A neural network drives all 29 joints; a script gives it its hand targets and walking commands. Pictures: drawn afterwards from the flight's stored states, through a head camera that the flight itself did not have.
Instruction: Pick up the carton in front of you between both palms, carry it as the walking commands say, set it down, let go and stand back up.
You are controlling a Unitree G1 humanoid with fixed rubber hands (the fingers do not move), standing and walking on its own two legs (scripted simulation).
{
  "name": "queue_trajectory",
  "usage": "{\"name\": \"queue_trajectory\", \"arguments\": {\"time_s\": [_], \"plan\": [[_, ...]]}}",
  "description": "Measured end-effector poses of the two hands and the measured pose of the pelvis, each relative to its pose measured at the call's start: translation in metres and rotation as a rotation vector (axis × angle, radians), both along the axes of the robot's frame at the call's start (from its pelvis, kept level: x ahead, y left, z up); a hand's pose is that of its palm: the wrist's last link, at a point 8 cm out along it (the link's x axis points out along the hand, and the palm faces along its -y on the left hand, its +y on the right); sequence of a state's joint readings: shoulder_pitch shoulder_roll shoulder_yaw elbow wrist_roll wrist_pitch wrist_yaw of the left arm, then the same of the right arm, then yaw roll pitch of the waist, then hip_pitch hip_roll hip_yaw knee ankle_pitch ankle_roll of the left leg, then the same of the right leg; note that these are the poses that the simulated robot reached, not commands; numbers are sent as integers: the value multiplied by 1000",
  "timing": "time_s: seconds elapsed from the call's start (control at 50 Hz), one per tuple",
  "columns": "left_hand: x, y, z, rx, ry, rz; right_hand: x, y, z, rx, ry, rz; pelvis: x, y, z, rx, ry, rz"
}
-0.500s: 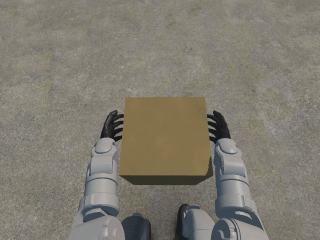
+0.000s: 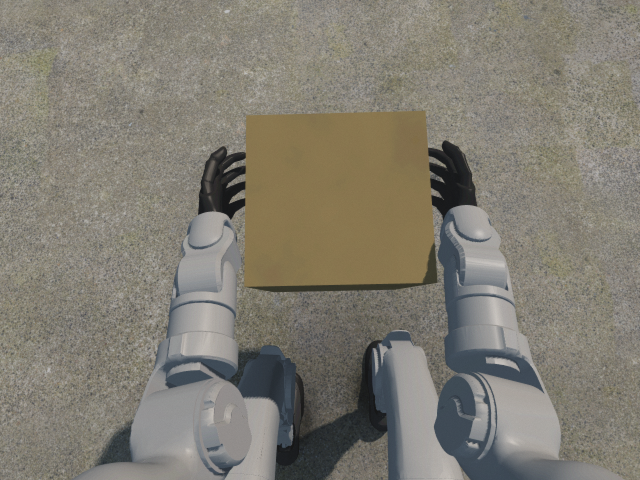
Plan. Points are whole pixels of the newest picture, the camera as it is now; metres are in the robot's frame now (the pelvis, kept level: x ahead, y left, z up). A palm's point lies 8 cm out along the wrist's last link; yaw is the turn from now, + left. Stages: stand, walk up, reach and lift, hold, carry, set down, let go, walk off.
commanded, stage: set down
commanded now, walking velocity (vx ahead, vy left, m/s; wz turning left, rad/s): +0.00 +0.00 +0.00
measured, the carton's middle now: (334, 219) +0.44 -0.02 -0.14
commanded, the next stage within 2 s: none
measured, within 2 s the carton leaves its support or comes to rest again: rests again in 1.58 s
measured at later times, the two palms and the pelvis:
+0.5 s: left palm (247, 219) +0.47 +0.13 -0.22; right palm (424, 218) +0.46 -0.17 -0.24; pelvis -0.02 -0.02 -0.13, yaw +2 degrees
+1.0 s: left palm (268, 227) +0.50 +0.12 -0.38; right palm (415, 215) +0.50 -0.19 -0.36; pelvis -0.03 +0.00 -0.22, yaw +1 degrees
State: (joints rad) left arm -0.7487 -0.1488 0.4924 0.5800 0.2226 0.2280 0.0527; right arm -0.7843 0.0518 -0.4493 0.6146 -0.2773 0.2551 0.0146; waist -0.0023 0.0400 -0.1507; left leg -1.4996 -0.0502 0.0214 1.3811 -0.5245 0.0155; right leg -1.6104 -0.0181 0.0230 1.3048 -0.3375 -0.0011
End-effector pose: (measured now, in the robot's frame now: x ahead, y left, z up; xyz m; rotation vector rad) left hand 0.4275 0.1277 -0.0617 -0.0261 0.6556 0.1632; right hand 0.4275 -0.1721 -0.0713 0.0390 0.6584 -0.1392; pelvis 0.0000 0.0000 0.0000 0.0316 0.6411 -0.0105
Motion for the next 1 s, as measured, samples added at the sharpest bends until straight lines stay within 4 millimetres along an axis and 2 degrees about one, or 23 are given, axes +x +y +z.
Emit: {"name": "queue_trajectory", "arguments": {"time_s": [0.2,0.42,0.62,0.8,0.88,1.0], "plan": [[18,0,-69,7,1,-6,17,0,-70,-4,2,2,-7,-9,-55,9,124,13],[34,-1,-139,15,16,-19,29,-1,-141,-6,18,-5,-17,-15,-108,14,176,20],[49,-1,-199,23,36,-38,40,-1,-201,-21,37,-2,-28,-14,-152,9,190,27],[59,-2,-262,25,54,-57,50,-2,-260,-42,57,3,-34,-8,-189,-2,175,37],[63,-7,-288,12,68,-73,63,-8,-273,-74,82,21,-33,-6,-203,-7,164,36],[68,-11,-316,4,67,-88,77,-13,-291,-80,83,28,-30,-2,-220,-11,155,33]]}}
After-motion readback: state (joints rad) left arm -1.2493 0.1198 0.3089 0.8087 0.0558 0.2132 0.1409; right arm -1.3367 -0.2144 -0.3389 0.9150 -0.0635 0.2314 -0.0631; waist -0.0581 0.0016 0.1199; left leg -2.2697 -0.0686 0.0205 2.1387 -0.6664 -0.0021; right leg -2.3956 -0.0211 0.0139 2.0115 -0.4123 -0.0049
